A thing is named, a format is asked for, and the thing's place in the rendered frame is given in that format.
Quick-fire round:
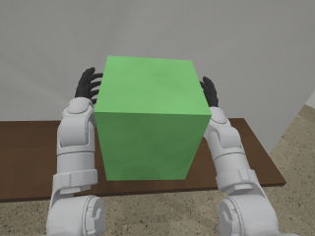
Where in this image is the right robot upper arm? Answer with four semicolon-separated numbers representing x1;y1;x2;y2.
219;194;300;236

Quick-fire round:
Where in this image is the robot left forearm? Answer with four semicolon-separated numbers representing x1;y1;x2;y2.
45;96;98;235

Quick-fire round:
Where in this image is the robot right hand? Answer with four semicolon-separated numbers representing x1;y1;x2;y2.
199;76;219;107

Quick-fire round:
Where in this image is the left robot upper arm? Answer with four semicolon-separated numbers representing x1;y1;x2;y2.
39;195;106;236

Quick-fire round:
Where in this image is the table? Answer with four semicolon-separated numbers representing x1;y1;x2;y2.
0;118;286;235

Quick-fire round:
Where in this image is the robot left hand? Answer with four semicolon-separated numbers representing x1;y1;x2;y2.
74;67;103;104

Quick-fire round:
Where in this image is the carton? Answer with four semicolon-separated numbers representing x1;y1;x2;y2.
94;55;212;181

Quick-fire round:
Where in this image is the robot right forearm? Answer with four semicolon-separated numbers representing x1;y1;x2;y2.
203;106;279;229

